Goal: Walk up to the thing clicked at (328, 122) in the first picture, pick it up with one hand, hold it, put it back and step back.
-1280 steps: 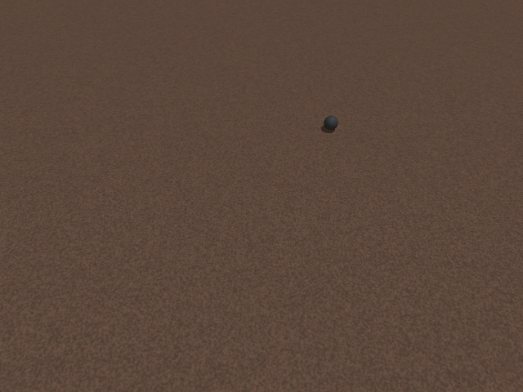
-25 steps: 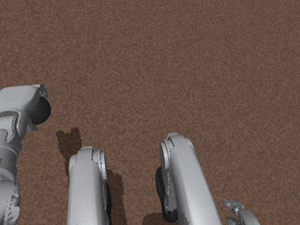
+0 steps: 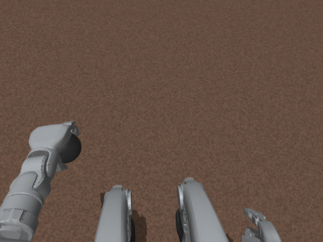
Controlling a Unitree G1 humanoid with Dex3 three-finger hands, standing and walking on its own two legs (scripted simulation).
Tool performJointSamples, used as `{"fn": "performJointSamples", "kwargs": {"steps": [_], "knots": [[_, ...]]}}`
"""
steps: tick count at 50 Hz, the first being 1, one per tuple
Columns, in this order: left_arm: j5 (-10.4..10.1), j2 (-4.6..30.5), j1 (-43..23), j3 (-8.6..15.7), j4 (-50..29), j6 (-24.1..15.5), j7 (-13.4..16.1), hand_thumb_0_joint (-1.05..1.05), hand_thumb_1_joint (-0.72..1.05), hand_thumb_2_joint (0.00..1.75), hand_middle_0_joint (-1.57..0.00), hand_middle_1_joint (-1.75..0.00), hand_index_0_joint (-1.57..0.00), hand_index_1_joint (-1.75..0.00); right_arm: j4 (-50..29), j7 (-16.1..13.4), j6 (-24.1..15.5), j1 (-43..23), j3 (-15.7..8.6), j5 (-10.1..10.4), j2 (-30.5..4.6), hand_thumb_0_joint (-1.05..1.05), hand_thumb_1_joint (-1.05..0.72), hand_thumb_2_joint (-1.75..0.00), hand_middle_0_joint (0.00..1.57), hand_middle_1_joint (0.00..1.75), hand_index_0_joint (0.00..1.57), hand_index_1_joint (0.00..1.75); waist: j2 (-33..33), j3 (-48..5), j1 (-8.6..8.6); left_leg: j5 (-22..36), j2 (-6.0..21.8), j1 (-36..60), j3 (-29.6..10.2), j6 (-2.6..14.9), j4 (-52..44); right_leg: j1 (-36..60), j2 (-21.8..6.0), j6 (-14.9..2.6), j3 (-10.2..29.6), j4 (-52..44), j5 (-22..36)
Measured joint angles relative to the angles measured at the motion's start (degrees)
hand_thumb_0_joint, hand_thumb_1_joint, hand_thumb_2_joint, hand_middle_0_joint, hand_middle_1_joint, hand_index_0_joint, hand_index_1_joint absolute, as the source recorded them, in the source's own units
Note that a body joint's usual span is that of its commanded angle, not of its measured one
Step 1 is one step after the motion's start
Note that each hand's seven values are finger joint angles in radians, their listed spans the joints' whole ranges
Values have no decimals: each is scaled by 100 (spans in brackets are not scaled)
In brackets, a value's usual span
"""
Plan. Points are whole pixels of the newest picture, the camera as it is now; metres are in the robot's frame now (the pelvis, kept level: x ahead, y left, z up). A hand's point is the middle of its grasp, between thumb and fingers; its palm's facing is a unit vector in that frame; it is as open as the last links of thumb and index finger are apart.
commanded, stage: lift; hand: left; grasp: from above
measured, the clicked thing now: (64, 147) +0.39 +0.24 -0.11
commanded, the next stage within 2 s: hold in 0.72 s
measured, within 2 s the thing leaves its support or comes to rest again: neither
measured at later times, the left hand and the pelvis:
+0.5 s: hand (42, 133) +0.36 +0.22 +0.05, palm faces -0.46 -0.07 -0.89, open 10.8 cm; pelvis +0.04 +0.00 +0.14, yaw +0 degrees
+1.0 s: hand (30, 109) +0.38 +0.22 +0.12, palm faces -0.46 -0.06 -0.89, open 10.8 cm; pelvis +0.07 +0.00 +0.19, yaw +0 degrees
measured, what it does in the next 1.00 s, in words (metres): rises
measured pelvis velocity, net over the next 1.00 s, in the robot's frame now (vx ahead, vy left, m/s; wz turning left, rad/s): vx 0.07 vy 0.00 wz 0.00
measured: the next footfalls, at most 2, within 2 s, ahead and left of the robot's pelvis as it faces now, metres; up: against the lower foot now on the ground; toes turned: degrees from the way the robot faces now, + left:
none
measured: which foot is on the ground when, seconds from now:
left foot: down 0.00-1.00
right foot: down 0.00-1.00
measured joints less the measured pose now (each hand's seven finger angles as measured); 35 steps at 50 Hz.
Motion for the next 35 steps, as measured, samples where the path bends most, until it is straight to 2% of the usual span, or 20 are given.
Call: {"fn": "performJointSamples", "kwargs": {"steps": [6,15,25,35], "knots": [[-50,-171,189,-185,108,96,-33,0,-9,70,-65,-81,-51,-76,115,-154,-33,121,36,47,49,1,-92,-91,20,30,20,30,-24,82,33,199,44,1175,81,-4,-960,1132,27,-14,51,-929,210],[-15,-387,298,-332,513,84,32,0,-9,71,-64,-82,-51,-77,267,-277,-165,374,24,45,34,1,-92,-91,20,30,20,30,-58,211,71,519,94,2634,168,-20,-2258,2548,61,-42,104,-2199,542],[25,-595,317,-429,776,114,215,-1,-10,74,-63,-83,-51,-77,367,-254,-180,533,-24,-9,5,1,-92,-91,20,30,20,30,-92,428,119,871,98,3899,238,-37,-3456,3782,56,-63,146,-3355,878],[-40,-659,354,-502,763,173,208,-1,-11,75,-63,-83,-51,-78,325,-226,-103,544,-51,8,9,1,-92,-91,20,30,20,30,-108,607,171,1187,75,4851,310,-38,-4427,4697,30,-65,198,-4268,1171]]}}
